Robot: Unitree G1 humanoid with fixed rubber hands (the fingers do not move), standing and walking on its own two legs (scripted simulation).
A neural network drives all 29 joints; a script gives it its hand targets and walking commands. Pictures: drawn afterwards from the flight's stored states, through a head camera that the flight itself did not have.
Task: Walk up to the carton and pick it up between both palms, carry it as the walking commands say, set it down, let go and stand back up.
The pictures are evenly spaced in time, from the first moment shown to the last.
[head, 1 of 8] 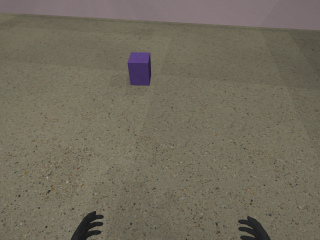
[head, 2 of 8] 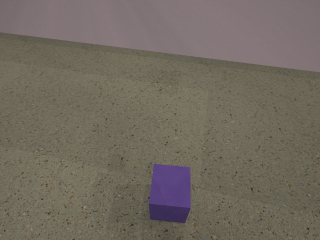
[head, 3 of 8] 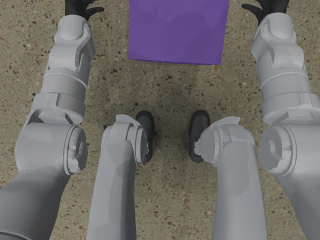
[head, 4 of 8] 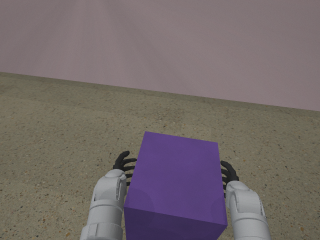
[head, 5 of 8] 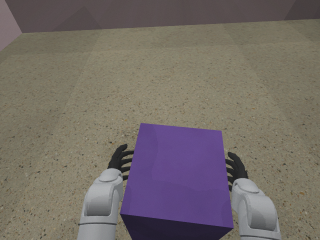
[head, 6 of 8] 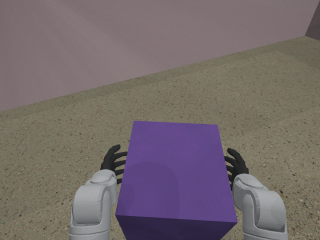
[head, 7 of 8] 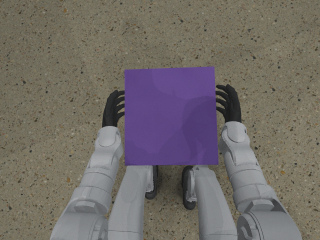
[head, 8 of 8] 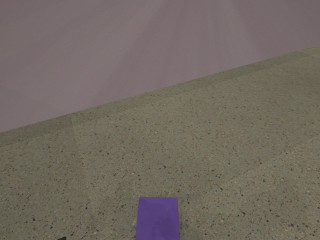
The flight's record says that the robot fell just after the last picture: no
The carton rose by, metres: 0.68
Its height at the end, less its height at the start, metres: +0.00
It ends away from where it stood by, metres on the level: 1.76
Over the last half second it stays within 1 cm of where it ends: yes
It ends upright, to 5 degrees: yes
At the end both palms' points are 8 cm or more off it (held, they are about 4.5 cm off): yes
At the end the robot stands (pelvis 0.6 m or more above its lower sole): yes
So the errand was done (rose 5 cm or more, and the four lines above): yes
